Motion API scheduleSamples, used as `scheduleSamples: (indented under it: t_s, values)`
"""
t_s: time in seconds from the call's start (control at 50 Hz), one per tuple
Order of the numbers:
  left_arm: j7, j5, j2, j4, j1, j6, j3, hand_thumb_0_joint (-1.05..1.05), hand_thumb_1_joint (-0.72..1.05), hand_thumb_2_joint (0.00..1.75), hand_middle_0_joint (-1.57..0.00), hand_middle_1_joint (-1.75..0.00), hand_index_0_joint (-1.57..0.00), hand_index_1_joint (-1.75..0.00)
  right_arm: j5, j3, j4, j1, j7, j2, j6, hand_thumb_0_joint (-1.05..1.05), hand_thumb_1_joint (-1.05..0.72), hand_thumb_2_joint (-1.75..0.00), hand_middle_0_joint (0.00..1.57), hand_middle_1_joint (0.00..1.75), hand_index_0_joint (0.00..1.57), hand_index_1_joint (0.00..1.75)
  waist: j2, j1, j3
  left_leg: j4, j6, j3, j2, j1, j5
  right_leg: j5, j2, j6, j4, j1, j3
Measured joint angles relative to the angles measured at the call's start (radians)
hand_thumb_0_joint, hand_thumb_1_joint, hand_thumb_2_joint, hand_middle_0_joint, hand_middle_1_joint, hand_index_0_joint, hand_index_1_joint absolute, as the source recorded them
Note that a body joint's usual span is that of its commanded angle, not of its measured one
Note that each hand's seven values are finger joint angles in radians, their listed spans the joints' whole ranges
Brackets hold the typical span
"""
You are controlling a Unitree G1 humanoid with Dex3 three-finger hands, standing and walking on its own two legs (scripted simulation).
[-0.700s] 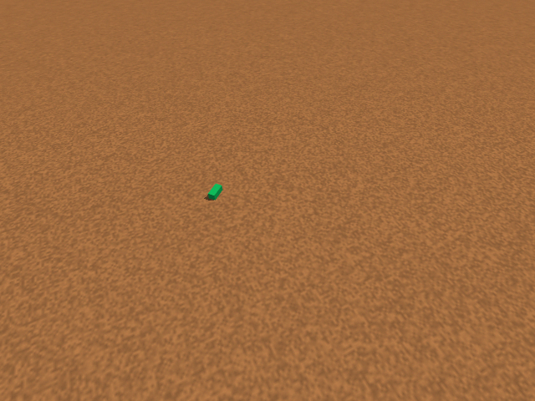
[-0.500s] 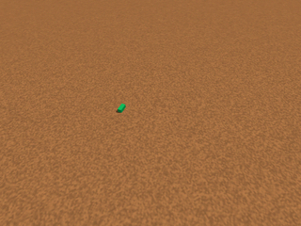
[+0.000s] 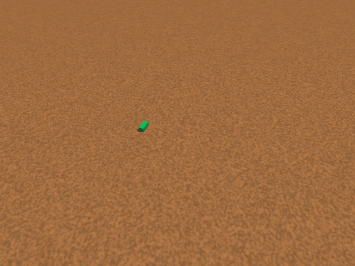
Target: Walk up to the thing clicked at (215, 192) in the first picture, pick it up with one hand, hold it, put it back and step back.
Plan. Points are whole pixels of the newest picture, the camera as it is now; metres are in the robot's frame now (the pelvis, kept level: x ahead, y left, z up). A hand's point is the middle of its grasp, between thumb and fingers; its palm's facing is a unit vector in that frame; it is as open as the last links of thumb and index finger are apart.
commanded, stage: stand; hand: left
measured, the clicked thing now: (143, 126) +1.26 +0.31 -0.76
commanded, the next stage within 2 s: walk up in 0.42 s
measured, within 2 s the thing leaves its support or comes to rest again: neither
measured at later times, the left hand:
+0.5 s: hand out of the picture +0.09 +0.26 -0.15, palm faces +0.06 -0.95 -0.32, open 7.4 cm
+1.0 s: hand out of the picture +0.17 +0.34 -0.15, palm faces +0.32 -0.91 -0.27, open 7.4 cm
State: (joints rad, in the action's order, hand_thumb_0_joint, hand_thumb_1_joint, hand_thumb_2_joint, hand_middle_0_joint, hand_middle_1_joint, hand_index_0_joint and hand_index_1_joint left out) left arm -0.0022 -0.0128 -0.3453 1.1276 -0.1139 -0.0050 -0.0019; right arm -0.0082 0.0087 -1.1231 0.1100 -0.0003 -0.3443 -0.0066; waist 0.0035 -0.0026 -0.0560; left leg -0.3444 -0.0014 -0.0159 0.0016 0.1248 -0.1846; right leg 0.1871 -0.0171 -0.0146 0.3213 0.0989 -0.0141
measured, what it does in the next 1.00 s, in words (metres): walks ahead, turning left: left foot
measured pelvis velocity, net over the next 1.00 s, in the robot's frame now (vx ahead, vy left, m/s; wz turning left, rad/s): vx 0.16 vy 0.04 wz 0.42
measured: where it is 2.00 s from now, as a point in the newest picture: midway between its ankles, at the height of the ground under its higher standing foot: (185, 194)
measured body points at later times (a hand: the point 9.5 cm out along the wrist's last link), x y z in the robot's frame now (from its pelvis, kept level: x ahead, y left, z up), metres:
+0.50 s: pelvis +0.01 +0.00 +0.00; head +0.01 +0.01 +0.45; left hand +0.08 +0.31 -0.13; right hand +0.08 -0.30 -0.13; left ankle +0.00 +0.12 -0.74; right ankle -0.01 -0.13 -0.74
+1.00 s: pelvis +0.16 +0.04 -0.01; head +0.14 +0.08 +0.44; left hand +0.15 +0.38 -0.13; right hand +0.32 -0.26 -0.09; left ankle +0.10 +0.17 -0.75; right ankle +0.32 -0.08 -0.69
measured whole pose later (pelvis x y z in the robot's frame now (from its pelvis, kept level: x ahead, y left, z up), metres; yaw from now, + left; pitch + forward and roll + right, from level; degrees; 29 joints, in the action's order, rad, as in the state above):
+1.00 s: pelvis +0.16 +0.04 -0.01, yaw +24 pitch -2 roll +1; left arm -0.15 -0.06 -0.47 0.83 -0.15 0.05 0.08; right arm -0.01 -0.03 -0.92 0.39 0.00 -0.41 -0.09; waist -0.13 0.00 -0.02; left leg -0.45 -0.01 -0.07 0.00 0.17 -0.26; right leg 0.26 -0.10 -0.03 0.92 0.56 0.07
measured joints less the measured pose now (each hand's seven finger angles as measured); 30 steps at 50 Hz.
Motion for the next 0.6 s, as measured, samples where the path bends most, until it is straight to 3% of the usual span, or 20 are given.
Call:
scheduleSamples:
  t_s: [0.42, 0.48, 0.5, 0.54, 0.6]
  values:
    - [0.001, -0.001, -0.002, -0.006, 0.005, -0.001, -0.001, 0.0, 0.91, 0.9, -0.21, -0.3, -0.2, -0.3, -0.001, 0.0, 0.005, -0.002, 0.001, -0.002, 0.0, 0.01, -0.91, -0.9, 0.2, 0.3, 0.21, 0.3, -0.001, 0.001, 0.007, 0.007, 0.0, -0.004, 0.001, -0.006, 0.0, 0.0, -0.001, -0.001, -0.01, -0.01, -0.005]
    - [-0.04, -0.024, -0.012, -0.068, 0.005, 0.003, 0.043, 0.0, 0.91, 0.9, -0.21, -0.3, -0.2, -0.3, 0.004, -0.027, 0.048, 0.061, -0.027, -0.011, -0.007, 0.01, -0.91, -0.9, 0.2, 0.3, 0.21, 0.3, 0.003, 0.007, 0.019, -0.091, -0.015, -0.065, 0.013, 0.055, -0.077, 0.155, -0.004, 0.033, 0.086, 0.025, -0.058]
    - [-0.05, -0.028, -0.019, -0.101, 0.003, -0.005, 0.055, 0.0, 0.91, 0.9, -0.21, -0.3, -0.21, -0.3, 0.001, -0.033, 0.059, 0.085, -0.034, -0.017, -0.003, 0.01, -0.91, -0.9, 0.2, 0.3, 0.21, 0.3, 0.001, 0.005, 0.023, -0.139, -0.012, -0.07, 0.012, 0.086, -0.106, 0.16, -0.008, 0.04, 0.092, 0.025, -0.083]
    - [-0.062, -0.031, -0.04, -0.162, 0.003, -0.019, 0.075, 0.0, 0.9, 0.9, -0.21, -0.3, -0.21, -0.3, -0.007, -0.044, 0.067, 0.121, -0.04, -0.022, 0.009, 0.01, -0.91, -0.9, 0.2, 0.3, 0.21, 0.3, -0.024, -0.01, 0.023, -0.312, -0.005, -0.007, 0.002, 0.188, -0.167, 0.08, -0.034, 0.041, 0.073, 0.013, -0.134]
    - [-0.071, -0.039, -0.066, -0.21, -0.009, -0.023, 0.098, 0.0, 0.9, 0.9, -0.21, -0.3, -0.21, -0.3, -0.005, -0.062, 0.084, 0.144, -0.064, -0.046, 0.013, 0.01, -0.91, -0.9, 0.2, 0.3, 0.21, 0.3, -0.047, -0.035, 0.008, -0.454, 0.002, 0.056, -0.038, 0.288, -0.194, 0.099, -0.059, 0.034, 0.052, -0.035, -0.182]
